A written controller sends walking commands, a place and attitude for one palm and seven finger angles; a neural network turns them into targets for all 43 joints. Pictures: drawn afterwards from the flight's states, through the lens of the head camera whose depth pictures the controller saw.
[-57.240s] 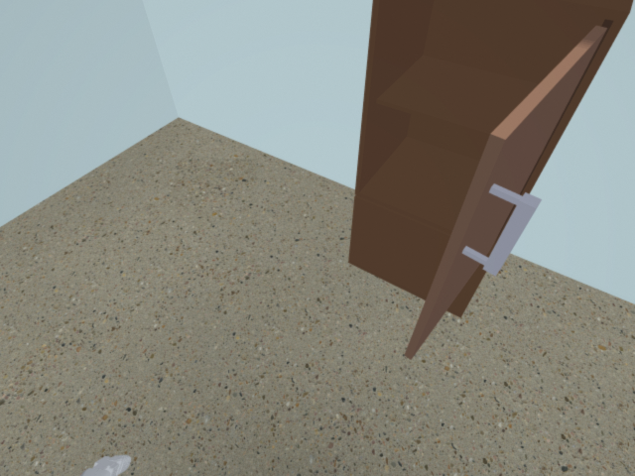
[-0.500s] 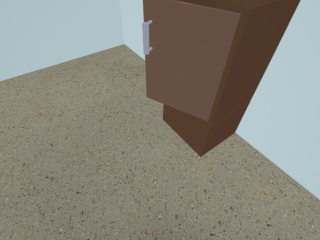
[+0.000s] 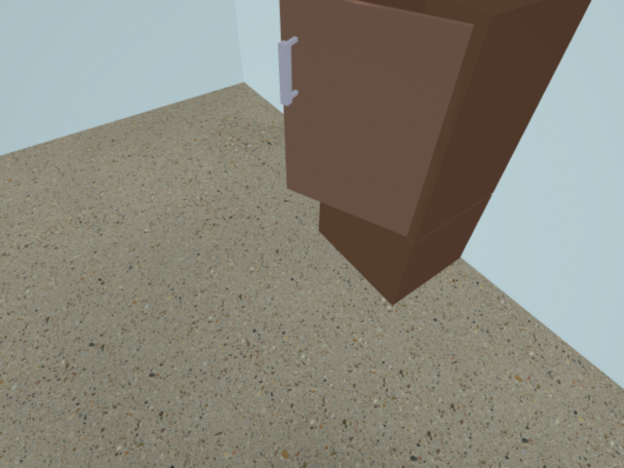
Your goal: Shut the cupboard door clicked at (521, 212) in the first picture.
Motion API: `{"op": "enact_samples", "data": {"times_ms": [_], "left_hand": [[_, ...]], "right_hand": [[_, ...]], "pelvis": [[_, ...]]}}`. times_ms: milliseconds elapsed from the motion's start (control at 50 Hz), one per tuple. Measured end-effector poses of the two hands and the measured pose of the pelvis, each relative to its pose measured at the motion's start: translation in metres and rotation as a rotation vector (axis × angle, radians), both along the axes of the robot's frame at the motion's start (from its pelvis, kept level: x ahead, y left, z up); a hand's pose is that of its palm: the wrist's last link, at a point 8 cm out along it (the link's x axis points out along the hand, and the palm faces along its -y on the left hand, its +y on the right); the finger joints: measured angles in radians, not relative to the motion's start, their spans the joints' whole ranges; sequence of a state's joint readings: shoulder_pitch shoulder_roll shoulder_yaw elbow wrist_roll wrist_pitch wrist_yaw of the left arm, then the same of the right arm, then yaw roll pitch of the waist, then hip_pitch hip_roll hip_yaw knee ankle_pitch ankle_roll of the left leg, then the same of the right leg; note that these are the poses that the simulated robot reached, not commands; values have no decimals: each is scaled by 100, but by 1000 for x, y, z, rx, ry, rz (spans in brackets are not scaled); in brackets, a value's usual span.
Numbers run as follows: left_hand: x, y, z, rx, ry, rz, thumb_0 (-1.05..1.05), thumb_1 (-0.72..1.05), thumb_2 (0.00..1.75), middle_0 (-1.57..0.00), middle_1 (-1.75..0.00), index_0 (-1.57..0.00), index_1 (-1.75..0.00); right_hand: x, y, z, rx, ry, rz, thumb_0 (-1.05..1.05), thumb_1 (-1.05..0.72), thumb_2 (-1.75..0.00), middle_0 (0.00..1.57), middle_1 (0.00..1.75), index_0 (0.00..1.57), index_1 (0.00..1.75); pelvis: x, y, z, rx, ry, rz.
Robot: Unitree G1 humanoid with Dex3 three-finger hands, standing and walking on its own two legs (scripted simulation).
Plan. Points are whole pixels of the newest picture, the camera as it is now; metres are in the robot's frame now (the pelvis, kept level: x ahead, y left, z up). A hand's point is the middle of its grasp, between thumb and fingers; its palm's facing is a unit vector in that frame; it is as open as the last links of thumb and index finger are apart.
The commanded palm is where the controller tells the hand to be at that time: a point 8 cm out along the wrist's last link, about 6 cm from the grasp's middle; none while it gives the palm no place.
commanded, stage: walk to a spot facing it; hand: left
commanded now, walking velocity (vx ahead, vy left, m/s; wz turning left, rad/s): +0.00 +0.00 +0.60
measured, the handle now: (289, 71) +0.97 +0.11 +0.05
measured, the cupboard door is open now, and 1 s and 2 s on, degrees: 24 24 24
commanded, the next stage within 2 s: turn to face it in 1.72 s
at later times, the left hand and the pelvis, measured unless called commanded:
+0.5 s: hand out of the picture -0.01 +0.22 -0.21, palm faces +0.27 -0.93 -0.24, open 7.4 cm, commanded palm none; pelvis -0.01 +0.01 -0.03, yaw +15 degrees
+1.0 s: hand out of the picture -0.05 +0.17 -0.15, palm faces +0.55 -0.79 -0.29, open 7.4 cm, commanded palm none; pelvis +0.00 -0.04 +0.00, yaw +35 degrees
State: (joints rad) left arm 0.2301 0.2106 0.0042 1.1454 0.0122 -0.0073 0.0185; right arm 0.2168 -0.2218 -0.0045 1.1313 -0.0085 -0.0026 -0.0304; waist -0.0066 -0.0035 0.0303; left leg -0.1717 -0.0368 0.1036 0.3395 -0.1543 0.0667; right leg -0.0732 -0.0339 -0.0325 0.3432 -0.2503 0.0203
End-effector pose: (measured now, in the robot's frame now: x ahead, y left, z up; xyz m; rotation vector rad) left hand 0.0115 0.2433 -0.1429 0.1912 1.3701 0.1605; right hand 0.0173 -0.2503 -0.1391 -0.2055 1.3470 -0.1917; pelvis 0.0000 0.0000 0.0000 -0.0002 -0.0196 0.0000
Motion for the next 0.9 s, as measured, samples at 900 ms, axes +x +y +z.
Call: {"op": "enact_samples", "data": {"times_ms": [900], "left_hand": [[-59, -6, 20, 149, -224, 447, 0, 90, 89, -20, -30, -20, -30]], "right_hand": [[142, 5, -17, 33, -47, 485, 1, -91, -90, 20, 30, 20, 30]], "pelvis": [[-12, -38, -16, -10, 53, 524]]}}
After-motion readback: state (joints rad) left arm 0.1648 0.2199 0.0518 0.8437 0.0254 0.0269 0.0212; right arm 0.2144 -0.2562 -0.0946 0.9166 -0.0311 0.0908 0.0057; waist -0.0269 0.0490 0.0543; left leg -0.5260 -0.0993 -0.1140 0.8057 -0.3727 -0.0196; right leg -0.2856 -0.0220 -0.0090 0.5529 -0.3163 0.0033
